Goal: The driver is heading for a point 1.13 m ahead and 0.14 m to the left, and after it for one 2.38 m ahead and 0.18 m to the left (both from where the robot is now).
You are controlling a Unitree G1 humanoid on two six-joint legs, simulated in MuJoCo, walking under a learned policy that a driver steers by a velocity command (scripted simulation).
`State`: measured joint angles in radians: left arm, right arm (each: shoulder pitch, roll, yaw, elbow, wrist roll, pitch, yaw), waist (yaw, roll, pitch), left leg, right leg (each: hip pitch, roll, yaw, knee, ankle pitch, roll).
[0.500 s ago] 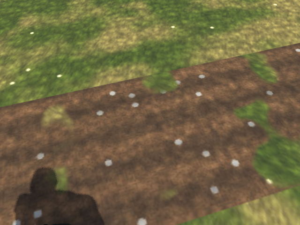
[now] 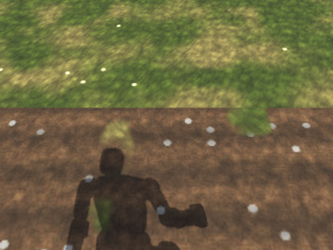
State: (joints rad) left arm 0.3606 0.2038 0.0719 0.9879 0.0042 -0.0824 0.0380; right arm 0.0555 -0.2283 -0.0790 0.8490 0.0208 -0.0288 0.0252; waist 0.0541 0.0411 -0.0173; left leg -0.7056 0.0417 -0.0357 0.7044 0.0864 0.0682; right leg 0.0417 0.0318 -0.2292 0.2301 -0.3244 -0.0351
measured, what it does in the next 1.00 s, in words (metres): walks ahead, turning left: left foot, then right foot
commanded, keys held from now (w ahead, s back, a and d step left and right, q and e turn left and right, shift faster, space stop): w+q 0.38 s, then w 0.26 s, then no key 0.36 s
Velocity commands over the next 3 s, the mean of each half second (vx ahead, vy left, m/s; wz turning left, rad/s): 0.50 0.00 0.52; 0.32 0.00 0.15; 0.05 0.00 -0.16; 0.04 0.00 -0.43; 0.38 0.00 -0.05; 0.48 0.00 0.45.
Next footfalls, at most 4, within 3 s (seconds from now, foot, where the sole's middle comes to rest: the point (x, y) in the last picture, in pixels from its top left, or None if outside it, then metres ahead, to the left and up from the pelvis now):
0.12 left None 0.22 0.11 -0.77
0.58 right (193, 239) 0.54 -0.02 -0.77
1.04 left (131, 228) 0.58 0.23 -0.77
1.56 right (199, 238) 0.55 -0.05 -0.77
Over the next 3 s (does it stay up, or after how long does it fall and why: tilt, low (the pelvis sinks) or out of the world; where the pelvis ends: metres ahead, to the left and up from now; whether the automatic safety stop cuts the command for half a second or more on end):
stays up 0.94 0.02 -0.02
